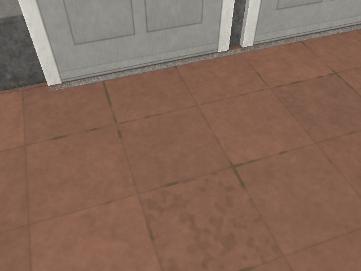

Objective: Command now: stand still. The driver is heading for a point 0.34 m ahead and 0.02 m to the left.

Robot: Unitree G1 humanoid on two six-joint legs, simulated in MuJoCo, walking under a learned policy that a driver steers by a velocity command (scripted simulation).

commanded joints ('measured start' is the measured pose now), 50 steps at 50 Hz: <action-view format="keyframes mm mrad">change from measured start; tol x2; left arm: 1 41 83 14 -8 -1 -8 7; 23 97 67 -33 198 -3 4 26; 50 145 40 -58 286 -6 6 27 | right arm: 1 19 -88 -14 -11 0 -4 -7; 22 78 -67 35 142 0 6 -13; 50 163 -35 61 196 2 1 -18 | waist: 1 -2 4 17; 50 -2 6 77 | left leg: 1 25 107 -100 -79 187 31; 5 40 109 -101 -76 218 36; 30 -4 106 -103 -104 99 33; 50 -5 110 -101 -99 120 33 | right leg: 1 -26 -77 53 -65 204 -26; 28 -42 -84 50 -97 130 -42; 50 -54 -86 47 -87 131 -40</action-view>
